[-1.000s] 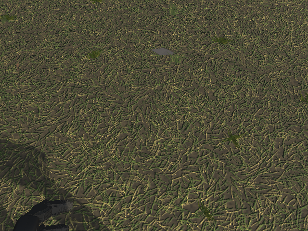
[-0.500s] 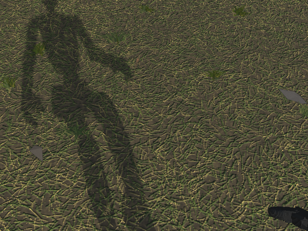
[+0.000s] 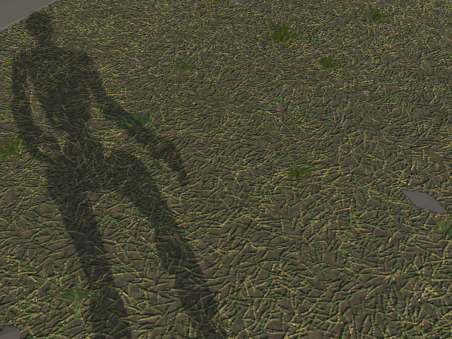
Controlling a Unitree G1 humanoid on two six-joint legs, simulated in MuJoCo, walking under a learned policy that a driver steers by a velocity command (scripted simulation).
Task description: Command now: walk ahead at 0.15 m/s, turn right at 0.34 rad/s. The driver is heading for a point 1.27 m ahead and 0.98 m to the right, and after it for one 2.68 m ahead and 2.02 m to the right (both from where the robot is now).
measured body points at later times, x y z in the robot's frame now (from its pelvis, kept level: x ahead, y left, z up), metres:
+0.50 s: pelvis +0.10 +0.04 +0.01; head +0.13 +0.05 +0.45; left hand +0.33 +0.27 -0.09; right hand +0.14 -0.27 -0.09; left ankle +0.16 +0.15 -0.73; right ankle +0.12 -0.09 -0.70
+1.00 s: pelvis +0.08 +0.01 +0.01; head +0.10 -0.04 +0.46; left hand +0.38 +0.15 -0.06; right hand +0.03 -0.32 -0.10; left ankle +0.15 +0.15 -0.65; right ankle +0.03 -0.07 -0.73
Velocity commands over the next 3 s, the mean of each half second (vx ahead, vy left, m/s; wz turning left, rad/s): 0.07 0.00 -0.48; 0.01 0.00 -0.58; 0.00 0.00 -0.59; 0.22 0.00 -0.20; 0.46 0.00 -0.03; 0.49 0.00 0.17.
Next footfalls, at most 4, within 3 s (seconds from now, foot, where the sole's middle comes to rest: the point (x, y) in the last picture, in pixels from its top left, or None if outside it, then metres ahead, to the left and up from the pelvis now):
0.42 left None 0.20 0.13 -0.77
0.86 right None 0.06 -0.09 -0.77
1.30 left None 0.22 0.07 -0.77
1.70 right None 0.00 -0.07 -0.77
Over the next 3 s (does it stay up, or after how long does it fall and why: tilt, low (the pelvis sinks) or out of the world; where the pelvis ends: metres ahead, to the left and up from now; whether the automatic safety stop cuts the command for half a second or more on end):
stays up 0.41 -0.53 0.02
